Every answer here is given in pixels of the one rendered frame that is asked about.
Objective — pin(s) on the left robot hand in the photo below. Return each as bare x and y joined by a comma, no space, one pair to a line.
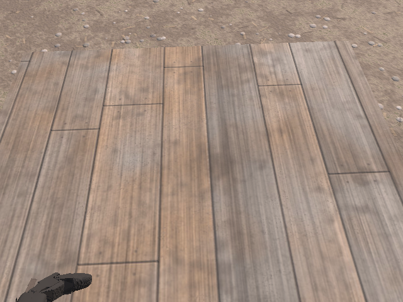
56,285

